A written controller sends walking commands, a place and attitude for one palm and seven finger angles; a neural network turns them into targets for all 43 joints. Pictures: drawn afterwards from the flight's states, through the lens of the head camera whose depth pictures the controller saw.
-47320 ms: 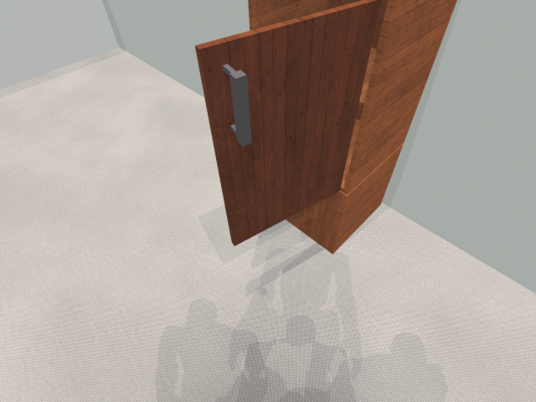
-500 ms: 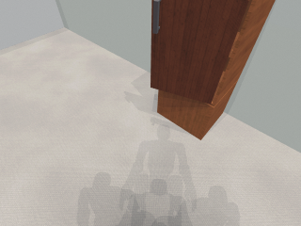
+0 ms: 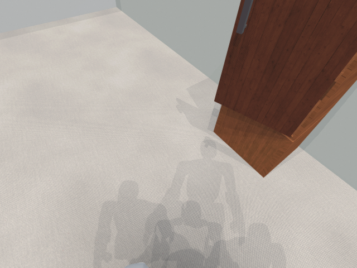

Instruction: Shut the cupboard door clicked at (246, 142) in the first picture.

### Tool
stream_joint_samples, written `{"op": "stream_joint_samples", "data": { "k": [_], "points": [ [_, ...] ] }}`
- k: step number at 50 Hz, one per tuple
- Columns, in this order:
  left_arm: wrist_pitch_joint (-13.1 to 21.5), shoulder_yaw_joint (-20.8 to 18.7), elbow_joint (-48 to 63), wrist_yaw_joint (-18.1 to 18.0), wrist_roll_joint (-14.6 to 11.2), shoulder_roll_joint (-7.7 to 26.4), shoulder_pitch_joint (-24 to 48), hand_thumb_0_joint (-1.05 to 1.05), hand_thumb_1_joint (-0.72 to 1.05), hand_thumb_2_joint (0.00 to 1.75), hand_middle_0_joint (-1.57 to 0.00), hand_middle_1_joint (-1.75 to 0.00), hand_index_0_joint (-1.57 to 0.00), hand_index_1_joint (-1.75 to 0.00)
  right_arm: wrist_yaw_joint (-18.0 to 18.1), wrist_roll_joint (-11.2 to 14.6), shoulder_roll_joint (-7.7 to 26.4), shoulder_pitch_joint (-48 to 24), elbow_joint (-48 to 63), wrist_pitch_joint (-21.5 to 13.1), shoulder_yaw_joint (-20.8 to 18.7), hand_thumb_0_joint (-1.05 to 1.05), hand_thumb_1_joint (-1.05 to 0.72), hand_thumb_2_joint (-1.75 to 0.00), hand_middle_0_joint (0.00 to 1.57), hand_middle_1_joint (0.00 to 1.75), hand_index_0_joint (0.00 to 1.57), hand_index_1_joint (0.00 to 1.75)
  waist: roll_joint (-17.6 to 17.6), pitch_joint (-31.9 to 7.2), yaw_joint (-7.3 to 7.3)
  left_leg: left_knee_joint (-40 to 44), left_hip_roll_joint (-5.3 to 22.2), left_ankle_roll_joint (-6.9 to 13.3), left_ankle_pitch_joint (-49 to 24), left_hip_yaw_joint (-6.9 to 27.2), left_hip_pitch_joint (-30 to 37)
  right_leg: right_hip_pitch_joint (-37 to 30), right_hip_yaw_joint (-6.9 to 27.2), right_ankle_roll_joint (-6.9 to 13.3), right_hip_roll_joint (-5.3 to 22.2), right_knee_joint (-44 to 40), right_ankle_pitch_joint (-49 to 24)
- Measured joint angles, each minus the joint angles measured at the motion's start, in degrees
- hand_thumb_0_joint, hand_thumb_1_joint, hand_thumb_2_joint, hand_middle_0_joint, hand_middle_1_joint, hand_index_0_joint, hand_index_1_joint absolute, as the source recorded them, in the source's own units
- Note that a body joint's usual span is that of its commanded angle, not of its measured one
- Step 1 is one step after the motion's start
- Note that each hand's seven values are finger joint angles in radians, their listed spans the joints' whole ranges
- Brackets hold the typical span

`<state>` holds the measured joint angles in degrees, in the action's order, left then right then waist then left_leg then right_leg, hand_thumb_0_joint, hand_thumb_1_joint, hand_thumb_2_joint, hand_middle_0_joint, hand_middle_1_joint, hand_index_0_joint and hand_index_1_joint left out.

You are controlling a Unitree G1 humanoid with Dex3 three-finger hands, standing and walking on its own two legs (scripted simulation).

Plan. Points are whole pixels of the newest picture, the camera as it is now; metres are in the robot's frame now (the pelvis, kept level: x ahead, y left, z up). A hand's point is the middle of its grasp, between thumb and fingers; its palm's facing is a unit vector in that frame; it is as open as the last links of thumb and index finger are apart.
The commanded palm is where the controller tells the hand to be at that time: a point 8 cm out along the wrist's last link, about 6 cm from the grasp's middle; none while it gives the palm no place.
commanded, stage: walk to a spot facing it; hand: left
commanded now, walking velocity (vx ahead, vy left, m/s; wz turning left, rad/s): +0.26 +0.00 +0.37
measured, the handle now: (247, 9) +0.90 -0.22 +0.16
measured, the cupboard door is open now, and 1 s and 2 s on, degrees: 18 18 18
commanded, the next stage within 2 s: turn to face it in 0.08 s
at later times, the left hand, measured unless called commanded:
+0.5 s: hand (120, 238) +0.21 +0.15 -0.15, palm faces +0.06 -0.97 -0.22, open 7.2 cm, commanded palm none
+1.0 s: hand (126, 174) +0.39 +0.16 -0.14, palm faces -0.27 -0.93 -0.26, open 7.4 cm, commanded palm none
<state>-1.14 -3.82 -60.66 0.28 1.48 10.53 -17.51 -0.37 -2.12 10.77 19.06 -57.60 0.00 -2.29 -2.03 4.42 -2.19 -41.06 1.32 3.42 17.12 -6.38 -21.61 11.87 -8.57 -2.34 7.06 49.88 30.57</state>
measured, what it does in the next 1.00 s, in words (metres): walks ahead, turning right: right foot, then left foot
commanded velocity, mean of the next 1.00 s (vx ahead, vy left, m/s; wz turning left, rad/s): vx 0.03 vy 0.00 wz -0.45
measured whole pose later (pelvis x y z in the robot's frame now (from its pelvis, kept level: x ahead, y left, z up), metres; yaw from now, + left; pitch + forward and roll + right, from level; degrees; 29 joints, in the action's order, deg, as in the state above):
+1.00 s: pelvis +0.22 -0.02 +0.02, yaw -17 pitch +0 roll -2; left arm -3.0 -5.0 -51.5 1.7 1.5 14.6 -6.7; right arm 1.7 -1.8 12.8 12.0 -51.5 1.5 -2.3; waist 2.4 7.3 -0.1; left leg -33.1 7.6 -1.5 22.2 -9.9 -10.3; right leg 19.3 -4.0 -1.1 0.0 38.4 18.8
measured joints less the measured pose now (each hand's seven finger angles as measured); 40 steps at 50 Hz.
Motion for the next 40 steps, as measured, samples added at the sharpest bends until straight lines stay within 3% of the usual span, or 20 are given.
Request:
{"op": "stream_joint_samples", "data": {
  "k": [2, 5, 11, 15, 18, 21, 24, 27, 31, 35, 36, 38, 40],
  "points": [
    [-0.7, -0.2, 0.6, 0.0, 0.2, 0.6, 1.4, 0.00, 0.90, 0.90, -0.20, -0.30, -0.20, -0.30, 0.5, -0.2, 0.1, 0.0, 0.5, -0.4, -0.1, 0.00, -0.91, -0.90, 0.20, 0.30, 0.20, 0.30, 0.1, 0.0, -0.42, 1.1, -1.2, 0.7, 2.1, 0.5, 0.8, 7.0, 3.8, 0.7, -1.3, 11.7, -2.2],
    [0.1, -0.4, 2.5, 0.3, 0.5, 1.3, 4.6, 0.00, 0.91, 0.90, -0.20, -0.30, -0.20, -0.30, 1.4, 0.0, -0.2, 0.4, 0.1, -1.3, 0.3, 0.00, -0.91, -0.90, 0.20, 0.30, 0.20, 0.30, 0.4, 0.2, -0.29, 7.3, -3.0, 0.5, 0.0, 2.1, 3.7, 14.5, 6.2, 0.4, -1.9, 15.7, -9.2],
    [1.4, -0.1, 6.4, 0.4, 0.5, 1.0, 9.4, 0.00, 0.91, 0.90, -0.20, -0.30, -0.20, -0.30, 1.9, 0.4, -1.0, 0.8, -0.8, -2.0, 0.8, 0.00, -0.91, -0.90, 0.20, 0.30, 0.20, 0.30, 1.9, -0.1, 0.02, 17.0, -4.0, 0.3, -2.4, 5.7, 10.6, 19.2, 7.4, -0.9, -2.4, 2.9, -15.5],
    [1.6, 0.7, 6.6, -0.1, 0.2, 0.1, 10.8, 0.00, 0.91, 0.90, -0.20, -0.30, -0.20, -0.30, 2.1, 0.4, -1.5, -0.3, -1.6, -1.5, 0.8, 0.00, -0.91, -0.90, 0.20, 0.30, 0.20, 0.30, 2.6, 0.3, 0.41, 17.2, -3.4, -0.9, 0.4, 6.1, 15.0, 16.0, 6.6, 0.2, -3.7, -9.4, -18.1],
    [2.2, 1.0, 6.2, -0.1, 0.2, -0.4, 9.4, 0.00, 0.91, 0.90, -0.20, -0.30, -0.20, -0.30, 2.1, 0.7, -1.8, -0.8, -1.9, -0.8, 0.8, 0.00, -0.91, -0.90, 0.20, 0.30, 0.20, 0.30, 2.6, 0.1, 1.19, 12.4, -2.8, -2.2, 5.9, 4.6, 17.0, 10.5, 6.3, 1.9, -5.4, -18.0, -23.5],
    [2.6, 1.3, 5.0, -0.5, 0.3, -2.2, 8.3, 0.00, 0.91, 0.90, -0.20, -0.30, -0.20, -0.30, 1.9, 1.2, -0.8, -3.9, -1.6, 0.6, 0.4, 0.00, -0.91, -0.90, 0.20, 0.30, 0.20, 0.30, 5.1, 1.3, 1.70, -4.2, -1.1, -3.0, 13.8, 4.5, 11.4, 10.0, 6.5, 4.6, -8.2, -15.8, -19.0],
    [1.5, 0.8, 4.3, -1.4, 0.1, -3.3, 7.2, -0.01, 0.91, 0.90, -0.20, -0.30, -0.20, -0.30, 1.9, 1.4, -0.5, -7.4, -0.3, 1.6, 0.2, 0.00, -0.91, -0.90, 0.20, 0.30, 0.20, 0.30, 5.1, 2.3, 1.91, -16.4, -1.1, -3.7, 13.5, 5.1, 4.1, 8.3, 7.3, 5.1, -9.5, -19.0, -20.4],
    [0.4, 0.1, 3.8, -1.7, 0.3, -2.7, 6.1, -0.01, 0.93, 0.90, -0.20, -0.30, -0.21, -0.30, 2.0, 1.4, -0.5, -9.7, 1.4, 2.1, 0.0, 0.00, -0.91, -0.90, 0.20, 0.30, 0.20, 0.30, 4.1, 2.2, 2.65, -15.4, -0.3, -4.4, 11.1, 5.0, 0.0, 7.1, 8.7, 5.3, -10.2, -22.5, -21.8],
    [-0.4, -0.5, 3.5, -1.3, 0.5, -1.6, 4.6, -0.01, 0.92, 0.90, -0.21, -0.30, -0.21, -0.30, 2.0, 1.5, -0.3, -12.2, 3.7, 2.2, -0.2, 0.00, -0.92, -0.90, 0.20, 0.30, 0.20, 0.30, 2.8, 1.9, 3.84, -5.6, 0.0, -4.9, 8.5, 5.8, -0.4, 6.9, 11.4, 4.8, -11.1, -23.9, -22.1],
    [-1.3, -1.0, 3.5, -0.8, -0.1, -0.6, 3.3, 0.00, 0.91, 0.90, -0.21, -0.30, -0.21, -0.30, 2.3, 1.7, 0.2, -12.8, 5.7, 0.9, 0.0, 0.00, -0.91, -0.90, 0.20, 0.30, 0.20, 0.30, 2.4, 1.1, 3.92, 9.0, 0.6, -4.4, -0.1, 6.5, 4.2, 8.0, 13.8, 3.6, -12.6, -20.9, -20.0],
    [-1.6, -1.1, 3.5, -0.6, -0.2, -0.2, 3.5, 0.00, 0.91, 0.90, -0.20, -0.30, -0.21, -0.30, 2.5, 1.4, 0.1, -12.6, 6.0, 0.6, 0.1, 0.00, -0.91, -0.90, 0.20, 0.30, 0.20, 0.30, 1.9, 1.2, 3.86, 8.9, 0.5, -3.9, -1.1, 5.9, 4.5, 8.7, 14.1, 3.2, -12.5, -18.7, -17.7],
    [-2.2, -1.3, 3.7, -0.2, -0.1, 0.7, 4.2, 0.00, 0.91, 0.90, -0.20, -0.30, -0.20, -0.30, 2.6, 0.8, -0.1, -12.1, 6.5, 0.5, 0.3, 0.00, -0.91, -0.90, 0.20, 0.30, 0.20, 0.30, 1.1, 1.6, 4.13, 8.5, 0.8, -3.0, 0.1, 4.1, 5.7, 11.3, 12.6, 1.9, -12.0, -8.7, -8.9],
    [-2.4, -1.6, 4.4, 0.4, 0.1, 1.5, 5.2, 0.00, 0.91, 0.90, -0.20, -0.30, -0.20, -0.30, 2.7, 0.4, -0.2, -11.3, 6.9, 0.6, 0.7, 0.00, -0.91, -0.90, 0.20, 0.30, 0.20, 0.30, 1.2, 2.0, 4.08, 10.0, 1.5, -2.8, 0.7, 2.9, 7.5, 13.9, 10.3, 0.8, -11.0, 1.3, -5.0]
  ]
}}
